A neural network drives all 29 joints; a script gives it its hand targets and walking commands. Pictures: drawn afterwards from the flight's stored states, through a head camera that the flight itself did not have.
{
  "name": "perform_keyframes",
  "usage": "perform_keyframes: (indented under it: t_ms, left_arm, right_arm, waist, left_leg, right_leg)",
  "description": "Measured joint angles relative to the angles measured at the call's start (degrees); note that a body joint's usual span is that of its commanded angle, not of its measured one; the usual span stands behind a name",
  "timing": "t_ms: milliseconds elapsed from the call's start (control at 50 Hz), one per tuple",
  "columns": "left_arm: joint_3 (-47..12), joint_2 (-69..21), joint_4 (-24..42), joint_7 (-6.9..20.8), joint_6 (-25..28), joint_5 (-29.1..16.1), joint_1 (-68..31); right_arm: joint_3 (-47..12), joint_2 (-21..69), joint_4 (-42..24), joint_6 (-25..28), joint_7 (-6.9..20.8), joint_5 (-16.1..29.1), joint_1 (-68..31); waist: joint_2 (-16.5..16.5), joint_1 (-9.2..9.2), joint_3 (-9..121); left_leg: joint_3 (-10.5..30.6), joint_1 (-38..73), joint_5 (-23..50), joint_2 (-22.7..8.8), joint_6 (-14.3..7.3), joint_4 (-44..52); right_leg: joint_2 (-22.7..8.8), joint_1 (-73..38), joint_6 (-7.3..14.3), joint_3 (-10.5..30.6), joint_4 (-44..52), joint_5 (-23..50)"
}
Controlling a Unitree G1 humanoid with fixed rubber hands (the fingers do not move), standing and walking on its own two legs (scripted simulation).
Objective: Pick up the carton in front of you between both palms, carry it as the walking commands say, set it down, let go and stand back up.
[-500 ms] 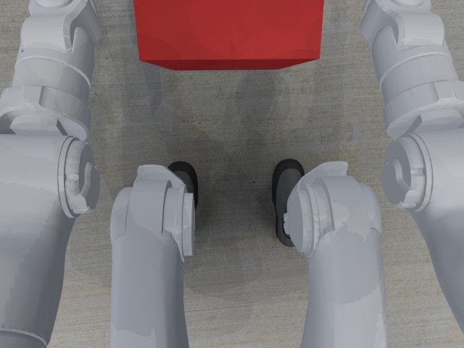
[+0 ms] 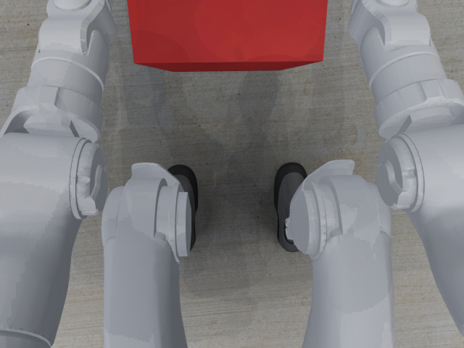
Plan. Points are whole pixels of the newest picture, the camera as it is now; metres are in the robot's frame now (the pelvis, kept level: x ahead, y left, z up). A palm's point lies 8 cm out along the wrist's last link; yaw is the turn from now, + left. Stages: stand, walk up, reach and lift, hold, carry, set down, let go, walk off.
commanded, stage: reach and lift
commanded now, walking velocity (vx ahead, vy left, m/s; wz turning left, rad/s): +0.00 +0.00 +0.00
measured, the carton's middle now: out of the picture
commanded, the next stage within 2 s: none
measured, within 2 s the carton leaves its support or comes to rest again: leaves its support in 0.42 s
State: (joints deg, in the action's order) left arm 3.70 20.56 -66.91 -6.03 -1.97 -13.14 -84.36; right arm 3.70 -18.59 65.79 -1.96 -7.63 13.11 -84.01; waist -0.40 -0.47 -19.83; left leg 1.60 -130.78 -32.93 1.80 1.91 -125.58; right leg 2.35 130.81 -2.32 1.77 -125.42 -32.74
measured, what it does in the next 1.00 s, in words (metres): rises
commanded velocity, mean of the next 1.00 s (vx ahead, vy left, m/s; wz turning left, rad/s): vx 0.00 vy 0.00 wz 0.00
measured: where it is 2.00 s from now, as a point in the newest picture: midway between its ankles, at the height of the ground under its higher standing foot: (236, 222)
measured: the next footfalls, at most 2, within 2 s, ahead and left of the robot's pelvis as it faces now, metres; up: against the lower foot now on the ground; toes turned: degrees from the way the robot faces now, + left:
none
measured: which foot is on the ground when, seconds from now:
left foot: down 0.00-1.00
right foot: down 0.00-1.00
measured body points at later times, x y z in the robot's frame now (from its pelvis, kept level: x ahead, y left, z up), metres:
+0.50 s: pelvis +0.01 +0.00 +0.00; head +0.36 +0.01 +0.28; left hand +0.55 +0.16 -0.15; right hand +0.56 -0.14 -0.14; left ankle +0.11 +0.13 -0.33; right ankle +0.11 -0.13 -0.33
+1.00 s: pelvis -0.01 +0.00 +0.12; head +0.26 +0.01 +0.48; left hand +0.51 +0.16 +0.05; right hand +0.51 -0.14 +0.05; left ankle +0.11 +0.13 -0.33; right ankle +0.11 -0.13 -0.33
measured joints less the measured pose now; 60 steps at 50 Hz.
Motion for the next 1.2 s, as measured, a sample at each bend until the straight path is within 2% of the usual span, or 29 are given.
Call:
perform_keyframes:
  t_ms: [80, 160, 240, 340, 400, 460, 520, 600, 740, 840, 960, 1200]
  left_arm:
    - [-0.6, -1.5, -0.5, -0.9, -0.1, 0.0, -2.1]
    - [0.2, -1.6, -1.9, -1.9, -0.6, 1.0, -4.1]
    - [3.9, -2.4, -1.8, -0.5, -3.1, 4.9, -4.9]
    - [7.2, -3.9, 3.9, 0.8, -6.4, 7.7, -0.9]
    - [6.7, -4.8, 8.2, 0.0, -8.3, 7.0, 2.5]
    - [6.0, -6.2, 13.2, -2.4, -10.0, 6.2, 6.2]
    - [7.2, -7.7, 17.8, -2.4, -11.9, 7.2, 10.0]
    - [11.7, -11.0, 21.3, -1.3, -14.4, 11.2, 14.3]
    - [21.5, -16.0, 20.0, 2.4, -17.5, 22.2, 17.1]
    - [24.2, -17.6, 21.1, 3.7, -18.3, 25.8, 18.2]
    - [24.6, -18.8, 24.2, 4.3, -19.4, 26.7, 20.2]
    - [21.1, -21.4, 30.4, 4.1, -20.6, 24.3, 31.5]
  right_arm:
    - [-0.8, 1.6, 0.1, -0.2, -0.4, -0.1, -1.8]
    - [1.0, 2.2, 1.4, -0.6, -2.2, -1.9, -3.8]
    - [5.4, 2.8, 1.3, -3.1, -1.2, -6.0, -4.4]
    - [8.8, 3.9, -4.2, -6.2, 0.4, -8.4, -0.4]
    - [7.7, 4.2, -7.3, -7.8, -0.2, -7.1, 2.3]
    - [7.2, 5.5, -11.8, -9.6, -3.1, -5.8, 5.4]
    - [8.7, 7.0, -16.1, -11.0, -2.9, -6.6, 9.4]
    - [13.0, 10.0, -19.1, -12.9, -1.4, -10.6, 13.8]
    - [22.8, 14.9, -18.3, -16.2, 2.2, -21.8, 16.8]
    - [25.1, 16.3, -19.7, -17.3, 3.5, -25.1, 18.0]
    - [25.3, 17.6, -22.9, -18.6, 4.0, -25.9, 19.8]
    - [21.8, 20.5, -29.0, -19.7, 3.7, -24.0, 31.1]
  waist:
    - [0.0, -0.08, -1.6]
    - [0.0, -0.12, -2.9]
    - [0.1, -0.23, -3.2]
    - [0.0, -0.34, -1.6]
    - [-0.3, -0.36, 0.1]
    - [-0.6, -0.22, 3.0]
    - [-0.9, -0.06, 7.6]
    - [-0.8, -0.07, 15.0]
    - [-0.4, -0.11, 23.8]
    - [-0.3, -0.07, 25.9]
    - [-0.4, 0.01, 27.5]
    - [-0.3, -0.03, 31.4]
  left_leg:
    - [0.1, 0.8, 0.5, 0.1, 0.1, 0.5]
    - [0.2, 1.5, 0.7, 0.2, 0.2, 0.6]
    - [0.3, 1.7, 0.3, 0.4, 0.1, -0.2]
    - [0.2, 1.2, -0.8, 0.5, 0.0, -1.8]
    - [0.2, 0.7, -1.3, 0.6, 0.0, -2.3]
    - [0.6, 0.3, -1.5, 1.3, 0.5, -2.0]
    - [1.2, 0.2, -1.2, 2.5, 1.3, -0.7]
    - [1.8, 1.3, -0.4, 3.4, 1.9, 2.6]
    - [2.4, 5.8, 2.4, 3.8, 1.8, 12.0]
    - [2.8, 9.0, 4.5, 4.0, 1.7, 18.1]
    - [3.1, 12.6, 5.6, 4.2, 1.9, 23.1]
    - [3.7, 25.1, 4.7, 4.1, 1.5, 32.5]
  right_leg:
    - [0.1, -0.8, 0.0, 0.0, 0.4, 0.5]
    - [0.3, -1.5, -0.1, 0.0, 0.6, 0.7]
    - [0.5, -1.8, -0.2, 0.1, -0.1, 0.3]
    - [0.8, -1.3, -0.4, 0.2, -1.7, -0.9]
    - [1.2, -0.8, -0.6, 0.4, -2.1, -1.3]
    - [2.0, -0.5, -1.2, 0.9, -1.8, -1.4]
    - [3.0, -0.4, -2.0, 1.5, -0.5, -1.3]
    - [3.5, -1.5, -2.4, 2.0, 2.7, -0.7]
    - [3.8, -6.1, -1.8, 2.3, 12.0, 1.9]
    - [4.1, -9.2, -1.7, 2.7, 18.0, 4.1]
    - [4.3, -12.7, -1.7, 3.2, 22.9, 5.2]
    - [4.1, -25.3, -1.0, 3.7, 32.2, 4.3]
